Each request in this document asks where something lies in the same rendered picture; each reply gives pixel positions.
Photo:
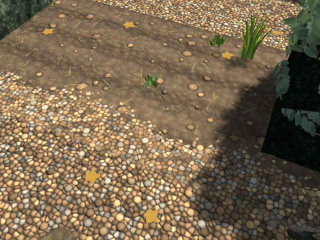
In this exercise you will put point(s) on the robot right hand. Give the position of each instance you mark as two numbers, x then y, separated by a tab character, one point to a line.
304	233

